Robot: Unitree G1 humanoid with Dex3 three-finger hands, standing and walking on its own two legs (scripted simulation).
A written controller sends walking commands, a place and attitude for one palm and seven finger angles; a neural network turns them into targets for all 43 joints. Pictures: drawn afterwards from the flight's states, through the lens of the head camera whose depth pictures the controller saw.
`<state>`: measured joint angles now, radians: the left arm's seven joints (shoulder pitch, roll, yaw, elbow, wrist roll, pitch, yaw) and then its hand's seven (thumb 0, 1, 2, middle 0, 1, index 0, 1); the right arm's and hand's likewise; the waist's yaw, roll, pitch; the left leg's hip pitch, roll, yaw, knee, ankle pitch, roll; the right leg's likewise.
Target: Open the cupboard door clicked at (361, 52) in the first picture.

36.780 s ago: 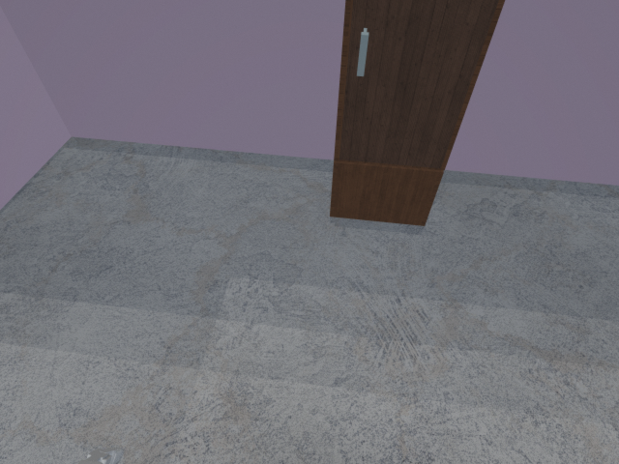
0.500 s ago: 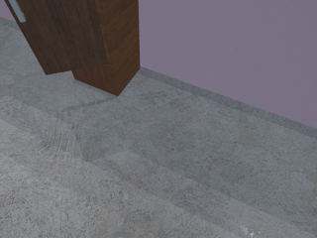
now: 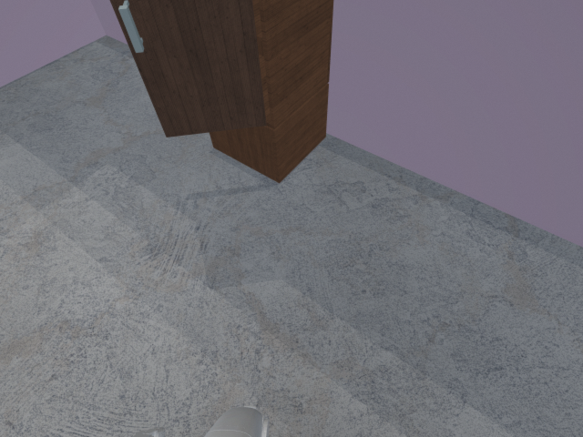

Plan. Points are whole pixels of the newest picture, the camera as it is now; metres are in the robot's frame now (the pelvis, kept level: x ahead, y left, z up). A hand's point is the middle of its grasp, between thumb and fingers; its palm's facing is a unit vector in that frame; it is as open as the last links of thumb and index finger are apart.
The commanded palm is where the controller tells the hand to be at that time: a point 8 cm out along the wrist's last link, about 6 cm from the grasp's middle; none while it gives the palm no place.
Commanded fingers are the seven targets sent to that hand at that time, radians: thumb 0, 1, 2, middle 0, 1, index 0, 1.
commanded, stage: turn to face it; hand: left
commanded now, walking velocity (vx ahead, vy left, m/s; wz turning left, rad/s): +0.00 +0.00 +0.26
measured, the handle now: (132, 26) +1.12 +0.50 +0.00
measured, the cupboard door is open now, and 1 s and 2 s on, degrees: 45 45 45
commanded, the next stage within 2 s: take the last steps up to it in 0.04 s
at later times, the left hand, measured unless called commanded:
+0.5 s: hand out of the picture +0.08 +0.22 -0.16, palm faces +0.16 -0.96 -0.21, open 7.4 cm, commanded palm none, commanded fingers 0.00 0.90 0.90 -0.20 -0.30 -0.20 -0.30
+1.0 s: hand out of the picture +0.07 +0.24 -0.19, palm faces +0.29 -0.94 -0.15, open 7.4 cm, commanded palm none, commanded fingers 0.00 0.90 0.90 -0.20 -0.30 -0.20 -0.30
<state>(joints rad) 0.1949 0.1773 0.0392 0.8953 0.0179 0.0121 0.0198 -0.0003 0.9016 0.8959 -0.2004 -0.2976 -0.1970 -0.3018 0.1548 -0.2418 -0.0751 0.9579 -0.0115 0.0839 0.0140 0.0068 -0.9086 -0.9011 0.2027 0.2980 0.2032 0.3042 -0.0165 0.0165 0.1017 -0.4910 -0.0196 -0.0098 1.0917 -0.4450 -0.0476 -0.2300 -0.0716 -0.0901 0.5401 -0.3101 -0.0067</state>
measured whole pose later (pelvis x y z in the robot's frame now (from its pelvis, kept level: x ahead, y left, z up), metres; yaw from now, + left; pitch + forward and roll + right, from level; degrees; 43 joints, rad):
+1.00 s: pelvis +0.18 +0.09 -0.02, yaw +11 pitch -1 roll +1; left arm 0.39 0.15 0.05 1.15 0.02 0.00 0.00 0.00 0.90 0.90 -0.20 -0.30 -0.20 -0.30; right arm 0.14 -0.17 -0.04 0.99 -0.03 -0.05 0.01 0.00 -0.91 -0.90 0.20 0.30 0.20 0.30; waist 0.04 -0.04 0.09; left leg -0.39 0.05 0.15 0.62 -0.21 0.03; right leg -0.26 -0.13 -0.05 0.99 -0.51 0.00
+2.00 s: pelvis +0.54 +0.18 +0.00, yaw +8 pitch +0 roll +1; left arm 0.24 0.15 0.05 1.06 0.02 -0.01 0.01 0.01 0.92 0.90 -0.20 -0.30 -0.19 -0.30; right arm 0.19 -0.17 -0.03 1.03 -0.02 -0.05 -0.03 -0.01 -0.95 -0.90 0.20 0.30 0.21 0.30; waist 0.03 -0.03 0.06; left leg -0.26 0.00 0.15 0.45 -0.20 0.06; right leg -0.47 -0.09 -0.06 0.95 -0.37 0.00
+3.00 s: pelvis +0.56 +0.15 +0.00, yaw +8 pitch -1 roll +1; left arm 0.26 0.15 0.01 1.12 0.00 0.01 0.03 0.00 0.92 0.90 -0.20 -0.30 -0.20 -0.30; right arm 0.27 -0.16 -0.02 1.14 -0.01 0.03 -0.02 0.00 -0.91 -0.90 0.20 0.30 0.20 0.30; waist -0.02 -0.01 0.03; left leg -0.23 0.05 0.09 0.44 -0.18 -0.02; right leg -0.10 -0.01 -0.04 0.44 -0.32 -0.01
